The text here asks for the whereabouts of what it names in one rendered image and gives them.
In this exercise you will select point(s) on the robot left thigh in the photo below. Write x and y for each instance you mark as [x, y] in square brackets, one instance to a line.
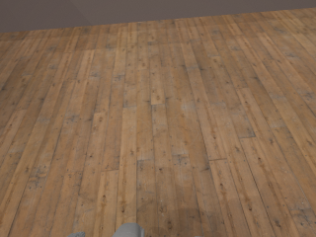
[130, 229]

